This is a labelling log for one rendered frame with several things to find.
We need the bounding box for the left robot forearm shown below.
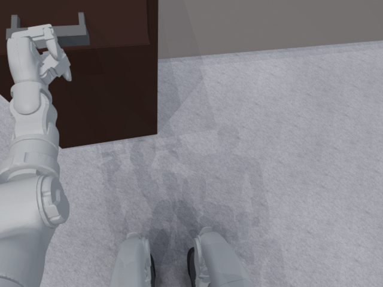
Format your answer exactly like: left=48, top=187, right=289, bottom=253
left=0, top=81, right=60, bottom=184

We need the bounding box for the drawer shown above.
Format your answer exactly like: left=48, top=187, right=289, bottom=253
left=0, top=0, right=148, bottom=53

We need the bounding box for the right robot thigh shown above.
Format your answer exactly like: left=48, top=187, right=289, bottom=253
left=193, top=231, right=255, bottom=287

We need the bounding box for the right robot shin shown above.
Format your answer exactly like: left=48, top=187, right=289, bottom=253
left=194, top=227, right=212, bottom=287

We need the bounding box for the handle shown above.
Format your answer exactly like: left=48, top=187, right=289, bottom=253
left=6, top=12, right=90, bottom=48

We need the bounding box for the robot left upper arm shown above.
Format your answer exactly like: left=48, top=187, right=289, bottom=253
left=0, top=175, right=69, bottom=287

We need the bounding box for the left robot hand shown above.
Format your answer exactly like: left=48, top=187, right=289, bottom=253
left=7, top=24, right=72, bottom=89

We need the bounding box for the cabinet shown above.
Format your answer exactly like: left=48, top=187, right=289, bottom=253
left=0, top=0, right=158, bottom=149

